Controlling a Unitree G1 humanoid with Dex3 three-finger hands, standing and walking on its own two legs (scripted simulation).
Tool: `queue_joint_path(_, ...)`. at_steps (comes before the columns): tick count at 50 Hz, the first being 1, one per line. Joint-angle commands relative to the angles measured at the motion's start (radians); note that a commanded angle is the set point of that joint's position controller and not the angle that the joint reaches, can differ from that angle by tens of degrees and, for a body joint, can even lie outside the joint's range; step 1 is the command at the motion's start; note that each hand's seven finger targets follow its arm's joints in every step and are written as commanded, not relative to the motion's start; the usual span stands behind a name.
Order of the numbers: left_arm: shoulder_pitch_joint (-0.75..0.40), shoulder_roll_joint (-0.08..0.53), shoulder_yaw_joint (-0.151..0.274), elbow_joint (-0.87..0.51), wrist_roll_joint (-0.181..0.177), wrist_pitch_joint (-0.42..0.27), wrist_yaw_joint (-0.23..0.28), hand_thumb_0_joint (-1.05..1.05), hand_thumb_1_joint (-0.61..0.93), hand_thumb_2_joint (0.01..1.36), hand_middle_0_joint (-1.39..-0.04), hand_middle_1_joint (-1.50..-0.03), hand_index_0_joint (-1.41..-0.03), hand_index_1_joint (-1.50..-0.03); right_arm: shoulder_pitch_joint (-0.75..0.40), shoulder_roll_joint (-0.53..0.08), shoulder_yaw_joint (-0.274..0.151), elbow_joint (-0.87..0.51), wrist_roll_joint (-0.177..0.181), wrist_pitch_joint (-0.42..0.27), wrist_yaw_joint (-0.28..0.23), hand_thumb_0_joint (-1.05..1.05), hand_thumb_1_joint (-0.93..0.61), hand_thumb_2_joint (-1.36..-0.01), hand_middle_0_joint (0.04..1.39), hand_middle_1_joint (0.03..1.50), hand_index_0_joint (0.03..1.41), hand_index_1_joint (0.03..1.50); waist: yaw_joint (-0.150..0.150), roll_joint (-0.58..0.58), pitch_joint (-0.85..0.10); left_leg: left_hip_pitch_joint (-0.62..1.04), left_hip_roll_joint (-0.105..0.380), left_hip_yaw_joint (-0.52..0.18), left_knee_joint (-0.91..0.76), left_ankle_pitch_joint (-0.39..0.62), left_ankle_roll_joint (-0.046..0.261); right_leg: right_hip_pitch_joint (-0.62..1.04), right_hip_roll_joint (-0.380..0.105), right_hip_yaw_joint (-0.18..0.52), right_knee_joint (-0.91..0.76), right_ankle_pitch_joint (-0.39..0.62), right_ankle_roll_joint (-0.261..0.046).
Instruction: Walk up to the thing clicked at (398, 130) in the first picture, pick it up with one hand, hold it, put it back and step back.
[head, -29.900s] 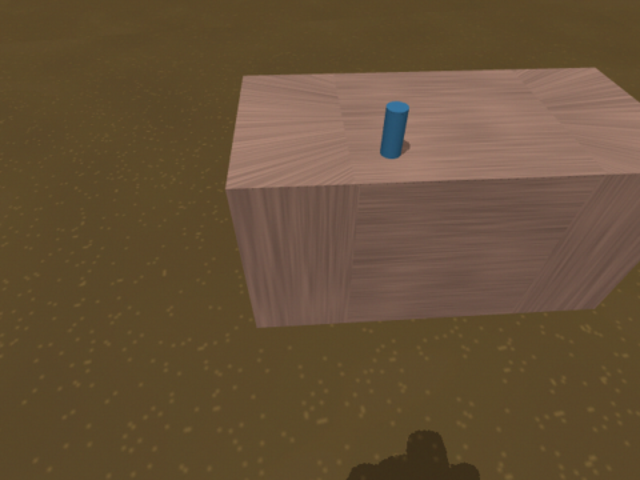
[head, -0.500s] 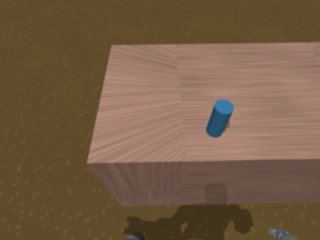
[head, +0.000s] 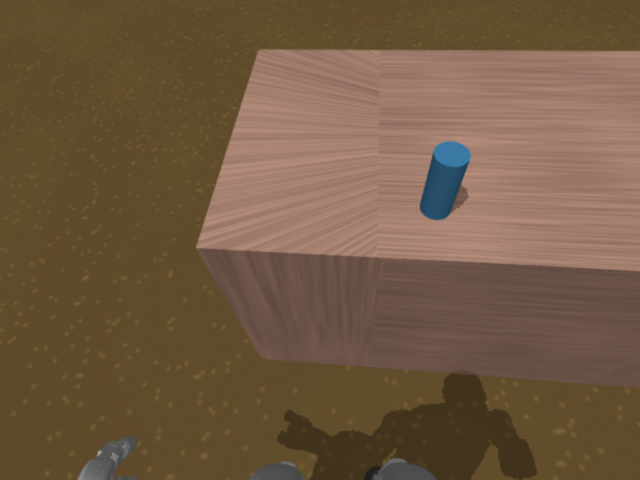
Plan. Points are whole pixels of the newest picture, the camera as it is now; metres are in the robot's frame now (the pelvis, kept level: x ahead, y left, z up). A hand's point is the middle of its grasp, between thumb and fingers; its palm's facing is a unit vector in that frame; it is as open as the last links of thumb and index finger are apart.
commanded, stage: step back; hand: right
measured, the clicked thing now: (443, 183) +0.58 -0.18 -0.04
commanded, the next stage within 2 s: none
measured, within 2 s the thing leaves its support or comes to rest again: neither
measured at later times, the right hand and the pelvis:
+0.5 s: hand out of the picture -0.05 -0.18 -0.13, palm faces -0.02 +0.91 -0.41, open 7.4 cm; pelvis -0.15 +0.09 +0.01, yaw -4 degrees
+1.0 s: hand out of the picture -0.28 -0.19 -0.15, palm faces +0.03 +0.90 -0.44, open 7.4 cm; pelvis -0.30 +0.11 +0.00, yaw -4 degrees
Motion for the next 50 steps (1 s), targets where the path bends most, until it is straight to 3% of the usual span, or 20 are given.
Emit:
queue_joint_path(1, 0.045, 0.319, 0.094, -0.070, 0.003, -0.017, 0.018, 0.000, 0.900, 0.900, -0.200, -0.300, -0.200, -0.300, 0.074, -0.186, -0.062, -0.074, 0.001, -0.019, -0.002, 0.000, -0.900, -0.900, 0.200, 0.300, 0.200, 0.300, 0.013, -0.170, -0.294, -0.031, 0.036, 0.013, 0.036, -0.015, 0.014, 0.208, -0.327, 0.370, -0.206, 0.363, -0.165)
queue_joint_path(7, -0.062, 0.334, 0.088, -0.075, 0.008, -0.007, 0.009, 0.000, 0.900, 0.900, -0.200, -0.300, -0.200, -0.300, 0.205, -0.177, -0.077, -0.033, -0.004, -0.009, 0.034, 0.000, -0.900, -0.900, 0.200, 0.300, 0.200, 0.300, -0.072, -0.175, -0.267, 0.184, 0.064, 0.082, -0.277, 0.120, 0.060, -0.033, -0.255, 0.270, -0.217, -0.131, -0.056)
queue_joint_path(8, -0.043, 0.305, 0.080, -0.072, 0.008, -0.002, 0.008, 0.000, 0.900, 0.900, -0.200, -0.300, -0.200, -0.300, 0.204, -0.192, -0.085, -0.031, -0.015, -0.011, 0.037, 0.000, -0.900, -0.900, 0.200, 0.300, 0.200, 0.300, -0.076, -0.116, -0.251, 0.218, 0.092, 0.011, -0.360, 0.143, 0.085, -0.104, -0.204, 0.243, -0.112, -0.198, -0.023)
queue_joint_path(9, -0.021, 0.249, 0.065, -0.075, 0.001, 0.001, 0.006, 0.000, 0.900, 0.900, -0.200, -0.300, -0.200, -0.300, 0.169, -0.250, -0.098, -0.057, -0.035, -0.015, 0.037, 0.000, -0.900, -0.900, 0.200, 0.300, 0.200, 0.300, -0.080, 0.140, -0.200, 0.161, 0.270, -0.266, -0.579, 0.036, 0.151, -0.229, -0.047, 0.139, 0.120, -0.320, 0.018)
queue_joint_path(10, -0.015, 0.252, 0.069, -0.062, -0.004, 0.000, 0.013, 0.000, 0.900, 0.900, -0.200, -0.300, -0.200, -0.300, 0.048, -0.307, -0.104, -0.097, -0.041, -0.016, 0.035, 0.000, -0.900, -0.900, 0.200, 0.300, 0.200, 0.300, -0.045, 0.206, -0.139, 0.046, 0.400, -0.403, -0.660, 0.085, 0.215, -0.264, 0.112, 0.103, 0.374, -0.369, 0.053)
queue_joint_path(11, -0.009, 0.276, 0.082, -0.050, 0.010, 0.000, 0.025, 0.000, 0.900, 0.900, -0.200, -0.300, -0.200, -0.300, -0.013, -0.351, -0.112, -0.123, -0.030, -0.018, 0.031, 0.000, -0.900, -0.900, 0.200, 0.300, 0.200, 0.300, -0.058, 0.237, -0.133, -0.102, 0.481, -0.459, -0.693, 0.126, 0.299, -0.180, 0.121, 0.203, 0.541, -0.425, 0.061)
queue_joint_path(15, 0.113, 0.258, 0.093, 0.024, -0.022, 0.014, 0.010, 0.000, 0.900, 0.900, -0.200, -0.300, -0.200, -0.300, -0.150, -0.213, -0.066, -0.155, -0.037, -0.038, 0.007, 0.000, -0.900, -0.900, 0.200, 0.300, 0.200, 0.300, 0.055, 0.085, -0.071, -0.099, 0.271, -0.134, -0.630, 0.246, 0.133, -0.184, 0.144, 0.286, 0.698, -0.175, 0.048)
queue_joint_path(17, 0.185, 0.256, 0.092, 0.041, -0.014, 0.012, 0.008, 0.000, 0.900, 0.900, -0.200, -0.300, -0.200, -0.300, -0.137, -0.200, -0.069, -0.153, -0.023, -0.041, 0.006, 0.000, -0.900, -0.900, 0.200, 0.300, 0.200, 0.300, 0.061, 0.076, -0.111, 0.068, 0.270, -0.118, -0.589, 0.283, 0.165, -0.225, 0.139, 0.263, 0.692, -0.153, 0.071)
queue_joint_path(22, 0.112, 0.236, 0.069, -0.008, -0.005, -0.009, 0.006, 0.000, 0.900, 0.900, -0.200, -0.300, -0.200, -0.300, 0.022, -0.178, -0.078, -0.130, -0.002, -0.048, -0.001, 0.000, -0.900, -0.900, 0.200, 0.300, 0.200, 0.300, -0.042, 0.093, -0.238, 0.386, 0.297, -0.089, -0.487, 0.526, 0.225, -0.238, 0.085, 0.225, 0.463, -0.197, 0.122)
queue_joint_path(25, 0.123, 0.237, 0.059, -0.015, -0.004, -0.009, 0.007, 0.000, 0.900, 0.900, -0.200, -0.300, -0.200, -0.300, 0.034, -0.210, -0.095, -0.149, -0.005, -0.041, 0.000, 0.000, -0.900, -0.900, 0.200, 0.300, 0.200, 0.300, -0.060, 0.110, -0.287, 0.399, 0.360, -0.135, -0.484, 0.489, 0.266, -0.158, 0.047, 0.184, 0.332, -0.284, 0.121)
queue_joint_path(31, 0.262, 0.246, 0.059, 0.050, -0.001, -0.006, -0.003, 0.000, 0.900, 0.900, -0.200, -0.300, -0.200, -0.300, -0.044, -0.236, -0.113, -0.168, -0.004, -0.023, 0.003, 0.000, -0.900, -0.900, 0.200, 0.300, 0.200, 0.300, -0.012, 0.102, -0.306, 0.222, 0.360, -0.121, -0.521, 0.314, 0.187, 0.072, 0.016, 0.092, 0.036, -0.191, 0.069)
queue_joint_path(33, 0.343, 0.238, 0.064, 0.087, 0.006, -0.005, -0.004, 0.000, 0.900, 0.900, -0.200, -0.300, -0.200, -0.300, -0.100, -0.225, -0.110, -0.171, -0.001, -0.017, 0.009, 0.000, -0.900, -0.900, 0.200, 0.300, 0.200, 0.300, 0.037, 0.080, -0.314, 0.109, 0.353, -0.095, -0.491, 0.245, 0.146, 0.184, 0.007, 0.075, -0.099, -0.067, 0.038)
queue_joint_path(34, 0.342, 0.263, 0.076, 0.083, 0.015, -0.006, -0.004, 0.000, 0.900, 0.900, -0.200, -0.300, -0.200, -0.300, -0.105, -0.203, -0.103, -0.171, 0.002, -0.017, 0.012, 0.000, -0.900, -0.900, 0.200, 0.300, 0.200, 0.300, 0.045, 0.036, -0.295, 0.018, 0.319, -0.076, -0.460, 0.158, 0.099, 0.206, -0.014, 0.140, -0.096, -0.086, 0.006)
queue_joint_path(35, 0.317, 0.299, 0.087, 0.062, 0.025, -0.005, -0.005, 0.000, 0.900, 0.900, -0.200, -0.300, -0.200, -0.300, -0.099, -0.171, -0.095, -0.174, 0.005, -0.019, 0.014, 0.000, -0.900, -0.900, 0.200, 0.300, 0.200, 0.300, 0.044, -0.109, -0.239, -0.083, 0.224, -0.004, -0.350, 0.024, 0.041, 0.154, -0.124, 0.335, -0.211, -0.197, -0.059)
queue_joint_path(36, 0.217, 0.365, 0.099, 0.027, 0.027, -0.001, -0.010, 0.000, 0.900, 0.900, -0.200, -0.300, -0.200, -0.300, -0.138, -0.149, -0.094, -0.173, 0.009, -0.023, 0.009, 0.000, -0.900, -0.900, 0.200, 0.300, 0.200, 0.300, 0.065, -0.342, -0.150, -0.126, 0.026, 0.107, -0.062, -0.020, -0.021, -0.030, -0.309, 0.597, -0.370, -0.303, -0.181)
queue_joint_path(37, 0.095, 0.421, 0.105, -0.025, 0.036, -0.004, -0.003, 0.000, 0.900, 0.900, -0.200, -0.300, -0.200, -0.300, -0.129, -0.179, -0.106, -0.165, 0.000, -0.014, -0.002, 0.000, -0.900, -0.900, 0.200, 0.300, 0.200, 0.300, 0.058, -0.373, -0.070, -0.087, 0.016, -0.022, 0.202, -0.059, -0.034, -0.245, -0.436, 0.702, -0.447, -0.347, -0.272)
queue_joint_path(38, 0.012, 0.400, 0.102, -0.061, 0.032, -0.010, 0.004, 0.000, 0.900, 0.900, -0.200, -0.300, -0.200, -0.300, -0.067, -0.213, -0.116, -0.144, 0.000, -0.009, 0.002, 0.000, -0.900, -0.900, 0.200, 0.300, 0.200, 0.300, 0.009, -0.314, -0.061, -0.046, 0.033, -0.095, 0.324, -0.017, -0.031, -0.313, -0.423, 0.651, -0.440, -0.356, -0.256)
queue_joint_path(41, -0.068, 0.282, 0.081, -0.082, 0.027, -0.017, 0.013, 0.000, 0.900, 0.900, -0.200, -0.300, -0.200, -0.300, 0.031, -0.158, -0.089, -0.093, 0.021, -0.023, 0.003, 0.000, -0.900, -0.900, 0.200, 0.300, 0.200, 0.300, -0.051, -0.159, -0.118, -0.085, -0.064, -0.068, 0.325, 0.100, -0.015, -0.125, -0.185, 0.268, -0.274, 0.042, -0.092)
queue_joint_path(47, 0.082, 0.263, 0.086, -0.062, 0.030, 0.013, 0.017, 0.000, 0.900, 0.900, -0.200, -0.300, -0.200, -0.300, 0.019, -0.125, -0.051, -0.137, 0.001, -0.070, -0.020, 0.000, -0.900, -0.900, 0.200, 0.300, 0.200, 0.300, 0.051, -0.252, -0.250, -0.187, 0.045, 0.048, -0.195, 0.015, -0.034, 0.400, -0.206, 0.236, -0.035, 0.467, -0.099)
queue_joint_path(50, 0.045, 0.281, 0.077, -0.079, 0.003, 0.042, 0.003, 0.000, 0.900, 0.900, -0.200, -0.300, -0.200, -0.300, 0.121, -0.144, -0.071, -0.094, -0.013, -0.083, -0.023, 0.000, -0.900, -0.900, 0.200, 0.300, 0.200, 0.300, 0.010, -0.219, -0.305, 0.039, 0.025, 0.137, -0.577, 0.350, -0.018, 0.314, -0.160, 0.188, 0.134, 0.476, -0.059)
